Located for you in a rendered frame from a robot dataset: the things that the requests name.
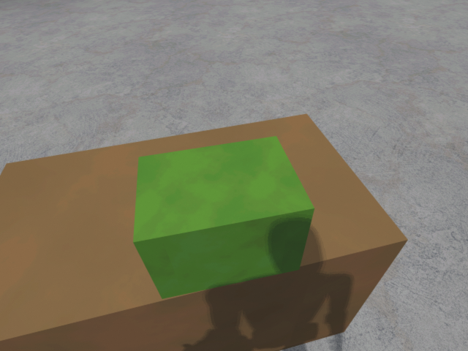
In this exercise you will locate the pedestal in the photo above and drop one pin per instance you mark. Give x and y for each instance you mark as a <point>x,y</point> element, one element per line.
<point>71,278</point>

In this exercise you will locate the carton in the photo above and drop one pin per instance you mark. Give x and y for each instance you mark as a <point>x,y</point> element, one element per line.
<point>218,215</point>

